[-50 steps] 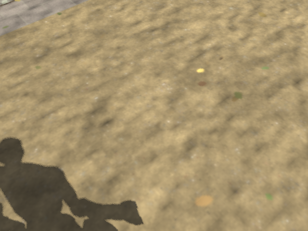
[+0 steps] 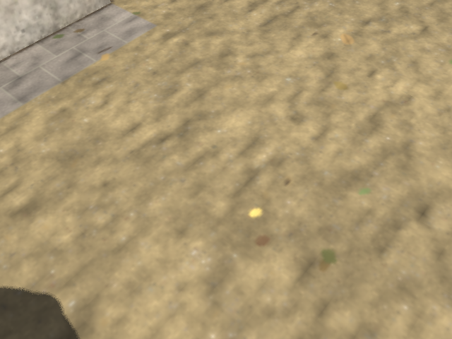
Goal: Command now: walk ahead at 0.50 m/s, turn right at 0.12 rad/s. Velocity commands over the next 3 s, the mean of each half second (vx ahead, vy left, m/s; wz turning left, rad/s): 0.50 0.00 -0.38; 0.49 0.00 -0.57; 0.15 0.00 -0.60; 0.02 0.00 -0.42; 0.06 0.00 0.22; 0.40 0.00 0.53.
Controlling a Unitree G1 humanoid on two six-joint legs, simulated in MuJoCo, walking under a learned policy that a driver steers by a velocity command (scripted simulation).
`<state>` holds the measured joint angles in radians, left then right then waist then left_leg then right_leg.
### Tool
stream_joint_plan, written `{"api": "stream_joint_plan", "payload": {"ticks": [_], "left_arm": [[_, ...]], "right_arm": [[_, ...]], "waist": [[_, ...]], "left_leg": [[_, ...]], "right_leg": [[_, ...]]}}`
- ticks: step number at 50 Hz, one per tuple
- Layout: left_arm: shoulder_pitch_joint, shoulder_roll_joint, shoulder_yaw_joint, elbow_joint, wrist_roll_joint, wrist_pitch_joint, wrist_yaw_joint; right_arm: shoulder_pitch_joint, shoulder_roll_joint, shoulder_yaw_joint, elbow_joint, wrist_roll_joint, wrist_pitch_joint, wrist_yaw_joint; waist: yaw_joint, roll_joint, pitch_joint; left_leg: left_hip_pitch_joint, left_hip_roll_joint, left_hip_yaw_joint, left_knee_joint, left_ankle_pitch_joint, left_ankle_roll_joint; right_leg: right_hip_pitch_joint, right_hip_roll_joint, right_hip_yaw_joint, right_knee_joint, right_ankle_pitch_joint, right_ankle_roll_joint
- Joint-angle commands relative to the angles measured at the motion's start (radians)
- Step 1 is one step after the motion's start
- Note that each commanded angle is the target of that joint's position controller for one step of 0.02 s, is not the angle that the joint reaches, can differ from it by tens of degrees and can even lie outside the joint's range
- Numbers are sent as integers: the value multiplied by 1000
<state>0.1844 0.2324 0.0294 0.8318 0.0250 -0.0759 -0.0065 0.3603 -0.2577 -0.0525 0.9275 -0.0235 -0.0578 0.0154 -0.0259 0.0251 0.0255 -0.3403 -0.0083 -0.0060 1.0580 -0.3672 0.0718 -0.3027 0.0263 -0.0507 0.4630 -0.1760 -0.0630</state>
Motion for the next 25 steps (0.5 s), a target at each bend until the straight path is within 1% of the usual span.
{"api": "stream_joint_plan", "payload": {"ticks": [1,2,3,4,7,9,12,14,15,16,17,18,19,20,21,22,23,24,25], "left_arm": [[100,87,23,10,-15,-17,-1],[124,94,26,24,-20,-22,-1],[143,105,31,38,-25,-24,1],[157,118,36,47,-26,-23,3],[197,127,43,68,-22,-14,4],[229,139,49,79,-19,-12,1],[266,156,56,88,-14,-8,0],[261,170,63,85,-11,-5,2],[248,179,67,80,-10,-3,4],[229,187,71,76,-12,0,6],[223,176,70,72,-14,-1,5],[210,132,60,49,-24,-6,1],[244,39,41,9,-44,-8,4],[300,99,54,13,-26,6,8],[268,127,61,35,-11,20,7],[216,108,59,33,-6,24,-6],[195,92,59,30,-4,30,-13],[180,89,60,24,6,41,-21],[171,78,58,22,11,51,-27]], "right_arm": [[9,-41,-9,-64,-24,3,12],[-5,-37,-8,-71,-26,8,15],[-32,-34,-6,-82,-26,11,18],[-75,-32,-3,-98,-25,13,19],[-225,-30,9,-149,-17,15,20],[-298,-34,14,-173,-9,14,18],[-375,-51,16,-205,1,10,10],[-378,-69,13,-219,5,3,3],[-348,-78,9,-216,5,-2,0],[-289,-85,4,-202,5,-9,-5],[-186,-107,-8,-169,-2,-21,-15],[-40,-177,-28,-147,-24,-37,-29],[42,-271,-47,-150,-40,-33,-38],[9,-262,-53,-144,-24,-14,-38],[-71,-155,-28,-168,-16,-10,-31],[-122,-97,-15,-172,-6,-15,-26],[-141,-72,-7,-171,-9,-20,-25],[-128,-62,-4,-159,-8,-28,-29],[-111,-63,-5,-146,-4,-36,-29]], "waist": [[6,-123,-25],[2,-113,-30],[-1,-107,-21],[1,-105,-5],[32,-103,37],[54,-100,39],[78,-99,30],[69,-107,21],[51,-109,13],[21,-103,0],[-21,-61,-45],[-81,48,-147],[-81,236,-237],[-31,264,-234],[-5,106,-111],[5,46,-31],[20,57,-12],[27,83,-2],[30,87,-4]], "left_leg": [[-214,77,-15,-8,60,-28],[-210,76,-5,-29,68,-43],[-218,79,3,-62,85,-58],[-233,85,10,-106,113,-71],[-239,85,20,-278,217,-99],[-211,70,24,-361,270,-105],[-172,52,16,-431,288,-105],[-116,43,6,-473,251,-93],[-57,34,4,-505,224,-85],[38,21,12,-554,212,-76],[194,17,10,-614,203,-58],[388,170,-146,-672,84,-15],[599,415,-475,-771,-95,39],[535,473,-685,-838,-207,111],[424,422,-571,-846,-249,103],[326,364,-420,-860,-125,85],[278,321,-306,-876,11,61],[257,294,-225,-881,123,51],[251,277,-166,-881,223,48]], "right_leg": [[192,-231,332,-271,135,-149],[187,-223,318,-275,187,-162],[175,-217,304,-286,197,-172],[161,-211,295,-303,178,-179],[127,-188,282,-331,115,-175],[128,-184,282,-321,128,-167],[160,-190,303,-267,185,-159],[172,-201,330,-218,217,-142],[164,-202,345,-187,218,-128],[139,-191,350,-136,219,-113],[97,-140,324,-15,241,-91],[3,-58,253,235,148,-62],[-251,72,117,508,-266,-27],[-361,50,110,659,-363,-35],[-373,-17,139,713,-282,-43],[-358,-46,135,695,-208,-34],[-329,-69,126,668,-165,-23],[-318,-83,118,654,-143,-11],[-312,-83,107,662,-117,-2]]}}
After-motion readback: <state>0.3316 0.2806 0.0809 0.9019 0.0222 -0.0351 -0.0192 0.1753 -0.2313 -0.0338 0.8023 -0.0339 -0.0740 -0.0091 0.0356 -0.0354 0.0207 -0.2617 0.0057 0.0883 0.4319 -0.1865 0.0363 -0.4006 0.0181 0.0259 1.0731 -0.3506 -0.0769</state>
